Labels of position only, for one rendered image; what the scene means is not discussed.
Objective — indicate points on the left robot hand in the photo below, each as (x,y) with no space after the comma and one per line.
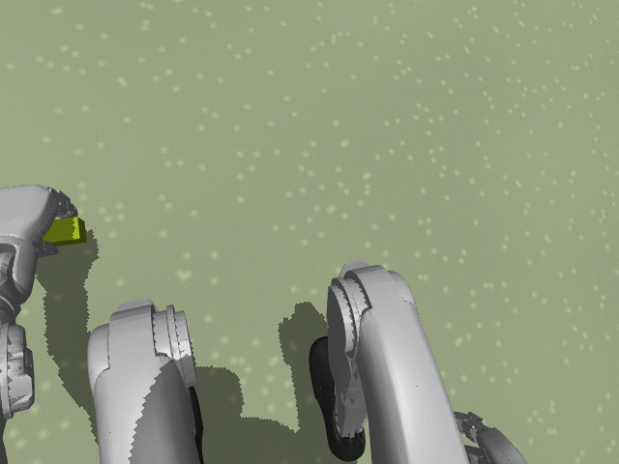
(27,212)

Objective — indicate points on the right robot hand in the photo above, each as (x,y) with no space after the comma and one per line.
(494,446)

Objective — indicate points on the right robot foot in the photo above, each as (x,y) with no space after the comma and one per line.
(323,385)

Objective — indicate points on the left robot arm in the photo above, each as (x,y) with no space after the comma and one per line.
(18,264)

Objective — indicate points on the small box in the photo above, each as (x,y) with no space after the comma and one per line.
(66,231)

